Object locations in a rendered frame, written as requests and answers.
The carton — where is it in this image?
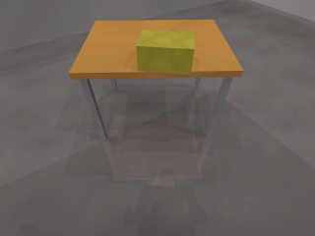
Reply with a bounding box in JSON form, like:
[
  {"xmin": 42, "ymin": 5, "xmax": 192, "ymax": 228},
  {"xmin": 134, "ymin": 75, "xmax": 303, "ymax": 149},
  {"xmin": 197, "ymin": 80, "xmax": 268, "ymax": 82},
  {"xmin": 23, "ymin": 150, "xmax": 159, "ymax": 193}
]
[{"xmin": 136, "ymin": 29, "xmax": 195, "ymax": 75}]

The table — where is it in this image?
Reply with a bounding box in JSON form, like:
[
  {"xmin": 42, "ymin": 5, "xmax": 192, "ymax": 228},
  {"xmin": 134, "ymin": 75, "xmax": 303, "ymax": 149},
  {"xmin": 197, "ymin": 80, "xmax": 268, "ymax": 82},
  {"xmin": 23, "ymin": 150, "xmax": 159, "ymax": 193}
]
[{"xmin": 68, "ymin": 20, "xmax": 243, "ymax": 142}]

